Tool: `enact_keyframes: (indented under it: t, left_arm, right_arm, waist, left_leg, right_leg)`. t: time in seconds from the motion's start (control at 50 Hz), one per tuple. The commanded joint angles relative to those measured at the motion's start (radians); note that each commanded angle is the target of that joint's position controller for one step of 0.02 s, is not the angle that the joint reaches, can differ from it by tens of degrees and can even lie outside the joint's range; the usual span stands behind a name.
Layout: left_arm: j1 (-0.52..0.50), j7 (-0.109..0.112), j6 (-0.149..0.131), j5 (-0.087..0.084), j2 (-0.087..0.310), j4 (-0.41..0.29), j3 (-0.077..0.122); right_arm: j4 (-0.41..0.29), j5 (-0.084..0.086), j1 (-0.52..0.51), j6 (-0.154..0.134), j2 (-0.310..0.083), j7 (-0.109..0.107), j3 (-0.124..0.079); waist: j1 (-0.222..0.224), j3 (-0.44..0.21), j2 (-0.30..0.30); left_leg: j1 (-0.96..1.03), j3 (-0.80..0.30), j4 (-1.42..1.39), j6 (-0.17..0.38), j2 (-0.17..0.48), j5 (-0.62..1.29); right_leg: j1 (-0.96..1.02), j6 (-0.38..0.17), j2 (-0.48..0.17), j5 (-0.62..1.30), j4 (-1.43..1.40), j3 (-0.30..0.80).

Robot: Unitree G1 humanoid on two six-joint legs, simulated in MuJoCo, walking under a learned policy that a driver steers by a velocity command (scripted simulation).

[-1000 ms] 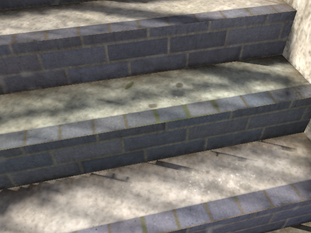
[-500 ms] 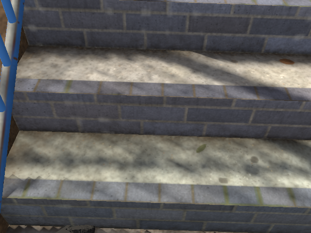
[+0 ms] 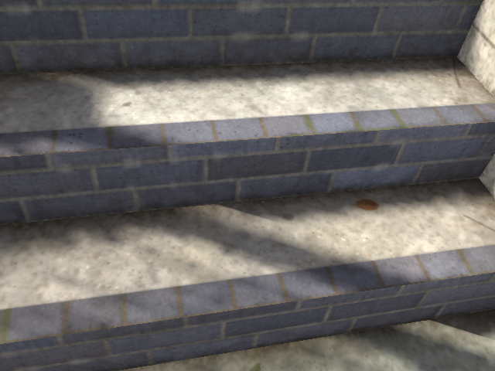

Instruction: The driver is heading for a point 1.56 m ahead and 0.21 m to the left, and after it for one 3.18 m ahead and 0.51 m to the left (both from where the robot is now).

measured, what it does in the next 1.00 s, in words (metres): climbs: left foot 0.19 m higher, then right foot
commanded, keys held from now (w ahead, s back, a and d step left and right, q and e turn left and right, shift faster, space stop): no key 1.00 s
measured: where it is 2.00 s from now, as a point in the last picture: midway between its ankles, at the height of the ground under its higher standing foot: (262, 318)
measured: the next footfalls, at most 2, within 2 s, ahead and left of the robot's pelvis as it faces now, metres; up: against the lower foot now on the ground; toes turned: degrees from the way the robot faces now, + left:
left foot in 0.34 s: +0.28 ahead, +0.19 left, +0.19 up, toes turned +3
right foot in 0.92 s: +0.30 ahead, -0.08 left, +0.19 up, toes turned -8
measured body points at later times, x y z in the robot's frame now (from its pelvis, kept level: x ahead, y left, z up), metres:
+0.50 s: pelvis +0.15 +0.10 +0.14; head +0.15 +0.11 +0.59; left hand +0.24 +0.34 +0.01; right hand +0.29 -0.13 +0.03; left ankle +0.24 +0.19 -0.50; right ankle +0.07 -0.04 -0.43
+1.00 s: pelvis +0.20 +0.05 +0.22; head +0.19 +0.03 +0.67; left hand +0.27 +0.26 +0.09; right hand +0.22 -0.20 +0.06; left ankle +0.22 +0.18 -0.47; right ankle +0.26 -0.07 -0.50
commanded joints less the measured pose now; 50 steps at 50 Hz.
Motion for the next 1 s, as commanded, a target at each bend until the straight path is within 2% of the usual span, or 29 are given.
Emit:
enact_keyframes:
  t: [0.02,0.06,0.1,0.14,0.2,0.26,0.28,0.3,0.32,0.34,0.36,0.38,0.4,0.42,0.44,0.46,0.5,0.52,0.54,0.62,0.78,0.82,0.86,0.88,0.9,0.92,0.94,0.96,1.0]
  left_arm:
    - [0.023,-0.025,-0.068,-0.01,-0.079,0.01,-0.038]
    - [0.074,-0.042,-0.098,-0.001,-0.032,0.023,-0.04]
    - [0.203,-0.038,-0.123,0.0,0.021,0.067,-0.024]
    - [0.223,-0.029,-0.118,-0.019,0.015,0.073,-0.025]
    - [0.246,-0.014,-0.095,-0.008,-0.009,0.063,-0.025]
    - [0.239,0.022,-0.067,-0.009,0.082,0.029,0.016]
    - [0.24,0.03,-0.053,0.003,0.086,0.024,0.024]
    - [0.173,0.014,-0.056,0.003,0.084,-0.022,0.017]
    - [0.217,-0.001,-0.066,-0.021,0.098,-0.025,0.015]
    - [0.207,-0.024,-0.084,-0.05,0.124,-0.023,0.018]
    - [0.233,-0.058,-0.086,-0.067,0.092,-0.04,0.015]
    - [0.248,-0.078,-0.067,-0.051,0.05,-0.068,0.012]
    - [0.214,-0.075,-0.04,-0.012,0.002,-0.073,0.011]
    - [0.13,-0.065,-0.013,0.052,-0.081,-0.144,0.0]
    - [0.086,-0.045,0.002,0.059,-0.127,-0.206,-0.015]
    - [0.087,-0.024,0.006,0.049,-0.125,-0.227,-0.026]
    - [0.168,-0.003,0.007,0.046,-0.118,-0.201,-0.032]
    - [0.194,0.006,0.009,0.048,-0.139,-0.197,-0.033]
    - [0.189,0.011,0.012,0.043,-0.133,-0.199,-0.034]
    - [0.083,0.013,0.032,0.034,-0.11,-0.221,-0.027]
    - [0.034,-0.009,0.063,0.037,-0.112,-0.252,-0.03]
    - [0.019,-0.017,0.065,-0.003,-0.121,-0.253,-0.04]
    - [0.044,-0.018,0.077,-0.028,-0.096,-0.222,-0.039]
    - [0.092,-0.014,0.084,-0.038,-0.081,-0.17,-0.03]
    - [0.207,-0.008,0.073,-0.04,-0.1,-0.128,-0.03]
    - [0.234,-0.021,0.042,-0.022,-0.103,-0.085,-0.037]
    - [0.217,-0.011,0.03,-0.007,-0.072,-0.128,-0.04]
    - [0.189,-0.003,0.028,0.012,-0.083,-0.141,-0.045]
    - [0.112,-0.003,0.022,0.021,-0.073,-0.152,-0.055]
  right_arm:
    - [-0.092,0.009,0.067,0.039,0.046,-0.017,0.043]
    - [-0.108,0.025,-0.034,0.05,0.05,-0.035,0.049]
    - [-0.144,0.005,-0.092,0.061,0.095,-0.059,0.065]
    - [-0.216,-0.007,-0.209,0.07,0.104,-0.065,0.08]
    - [-0.265,-0.017,-0.333,0.09,0.065,-0.037,0.084]
    - [-0.305,0.021,-0.372,0.121,0.085,-0.032,0.101]
    - [-0.28,0.018,-0.326,0.133,0.113,-0.028,0.097]
    - [-0.188,0.054,-0.176,0.135,0.111,-0.025,0.086]
    - [-0.137,0.065,-0.112,0.131,0.076,-0.029,0.07]
    - [-0.093,0.053,0.017,0.12,0.04,-0.031,0.051]
    - [-0.05,0.023,0.103,0.107,-0.021,-0.043,0.026]
    - [-0.046,-0.005,0.089,0.129,-0.072,-0.068,0.01]
    - [-0.062,-0.014,0.012,0.152,-0.086,-0.078,-0.009]
    - [-0.066,-0.001,-0.106,0.15,-0.138,-0.071,-0.035]
    - [-0.041,0.015,-0.19,0.136,-0.099,-0.067,-0.029]
    - [0.028,0.02,-0.178,0.116,-0.031,-0.066,-0.011]
    - [0.11,0.005,-0.143,0.084,0.032,-0.055,0.001]
    - [0.13,-0.005,-0.122,0.072,0.03,-0.048,0.0]
    - [0.155,0.002,-0.093,0.056,0.029,-0.039,-0.001]
    - [0.207,0.02,-0.03,0.012,-0.045,-0.03,-0.026]
    - [0.214,0.005,0.027,0.048,-0.076,-0.069,-0.053]
    - [0.177,-0.026,-0.002,0.069,-0.096,-0.085,-0.051]
    - [0.168,-0.041,0.036,0.107,-0.164,-0.087,-0.072]
    - [0.186,-0.023,0.103,0.128,-0.158,-0.082,-0.073]
    - [0.21,-0.024,0.114,0.145,-0.163,-0.074,-0.072]
    - [0.254,-0.024,0.173,0.148,-0.077,-0.048,-0.045]
    - [0.215,0.024,0.153,0.145,-0.027,-0.037,-0.034]
    - [0.238,0.029,0.168,0.143,-0.054,-0.041,-0.043]
    - [0.251,0.026,0.164,0.146,-0.041,-0.029,-0.041]
  waist:
    - [-0.082,0.177,0.13]
    - [-0.037,0.104,0.025]
    - [0.007,0.032,-0.064]
    - [0.01,0.067,-0.037]
    - [0.048,0.042,-0.038]
    - [0.07,-0.05,-0.153]
    - [0.055,-0.094,-0.136]
    - [0.011,-0.173,-0.144]
    - [0.016,-0.252,-0.155]
    - [-0.059,-0.276,-0.172]
    - [-0.074,-0.328,-0.065]
    - [-0.065,-0.328,0.18]
    - [-0.09,-0.279,0.271]
    - [-0.044,-0.137,0.188]
    - [0.025,-0.005,0.111]
    - [0.066,0.119,-0.001]
    - [0.105,0.118,-0.029]
    - [0.109,0.088,0.076]
    - [0.105,0.076,0.089]
    - [0.073,0.052,0.062]
    - [0.054,0.015,0.117]
    - [0.047,0.022,0.154]
    - [-0.005,0.031,0.172]
    - [-0.029,0.034,0.076]
    - [0.025,0.049,0.082]
    - [0.025,0.066,-0.05]
    - [0.043,0.082,-0.315]
    - [0.048,0.068,-0.326]
    - [0.007,0.074,-0.203]
  left_leg:
    - [-0.209,0.026,-0.118,0.004,0.045,-0.103]
    - [-0.222,0.147,-0.052,-0.003,0.014,-0.09]
    - [-0.511,0.129,0.251,0.0,0.048,-0.166]
    - [-0.618,0.075,0.251,0.02,0.095,-0.211]
    - [-0.502,0.185,-0.077,-0.008,0.124,-0.141]
    - [-0.198,0.18,-0.5,0.014,0.158,-0.367]
    - [-0.07,0.207,-0.6,0.029,0.132,-0.405]
    - [0.179,0.277,-0.709,0.032,0.065,-0.432]
    - [0.311,0.317,-0.805,0.03,-0.018,-0.401]
    - [0.437,0.268,-0.993,0.043,-0.03,-0.281]
    - [0.602,-0.067,-1.05,0.123,0.104,-0.146]
    - [0.555,-0.463,-1.382,0.224,0.259,-0.278]
    - [0.39,-0.74,-1.638,0.313,0.343,-0.606]
    - [0.271,-0.774,-1.706,0.292,0.341,-0.744]
    - [0.154,-0.629,-1.636,0.244,0.338,-0.697]
    - [0.062,-0.412,-1.524,0.168,0.306,-0.613]
    - [0.083,-0.203,-1.422,0.117,0.242,-0.43]
    - [0.14,-0.177,-1.437,0.13,0.248,-0.341]
    - [0.183,-0.158,-1.451,0.128,0.245,-0.324]
    - [0.335,-0.135,-1.509,0.115,0.271,-0.26]
    - [0.464,-0.137,-1.565,0.156,0.285,-0.234]
    - [0.438,-0.159,-1.657,0.108,0.31,-0.285]
    - [0.418,-0.117,-1.675,0.074,0.287,-0.4]
    - [0.394,-0.072,-1.653,0.078,0.263,-0.469]
    - [0.321,-0.032,-1.56,0.061,0.221,-0.574]
    - [0.25,0.082,-1.375,0.025,0.142,-0.434]
    - [0.165,0.141,-1.307,-0.052,0.077,-0.337]
    - [0.268,0.099,-1.134,-0.082,0.092,-0.302]
    - [0.333,0.037,-1.042,-0.104,0.102,-0.292]
  right_leg:
    - [-0.028,-0.057,-0.264,0.447,-0.424,0.326]
    - [0.025,-0.074,-0.272,0.673,-0.44,0.291]
    - [0.296,-0.086,-0.335,0.604,-0.461,0.385]
    - [0.362,-0.044,-0.35,0.449,-0.478,0.408]
    - [0.337,-0.042,-0.284,0.373,-0.552,0.37]
    - [0.431,-0.082,-0.363,0.625,-0.716,0.337]
    - [0.453,-0.072,-0.382,0.751,-0.708,0.295]
    - [0.43,-0.054,-0.36,1.212,-0.611,0.202]
    - [0.483,-0.05,-0.371,1.531,-0.532,0.214]
    - [0.508,-0.018,-0.372,1.632,-0.382,0.185]
    - [0.294,0.061,-0.327,1.349,-0.191,0.18]
    - [0.201,0.085,-0.202,0.7,0.029,0.175]
    - [0.13,0.089,-0.145,0.173,0.49,0.269]
    - [-0.065,0.105,-0.092,0.101,0.884,0.341]
    - [-0.166,0.089,-0.107,0.158,1.017,0.359]
    - [-0.213,0.078,-0.128,0.191,0.928,0.348]
    - [-0.231,0.077,-0.099,0.232,0.901,0.339]
    - [-0.27,0.078,-0.078,0.253,1.024,0.335]
    - [-0.312,0.08,-0.08,0.256,1.04,0.342]
    - [-0.443,0.109,-0.107,0.292,1.036,0.325]
    - [-0.369,0.182,-0.262,0.29,0.636,0.192]
    - [-0.226,0.172,-0.326,0.111,0.316,0.235]
    - [-0.001,0.16,-0.268,-0.164,0.055,0.122]
    - [0.127,0.161,-0.185,-0.167,-0.067,-0.008]
    - [0.286,0.15,-0.188,0.011,-0.246,0.013]
    - [0.356,0.145,-0.232,0.006,-0.299,0.184]
    - [0.301,0.073,-0.428,-0.207,-0.506,0.515]
    - [0.186,0.002,-0.503,-0.344,-0.645,0.688]
    - [0.148,-0.025,-0.477,-0.326,-0.624,0.598]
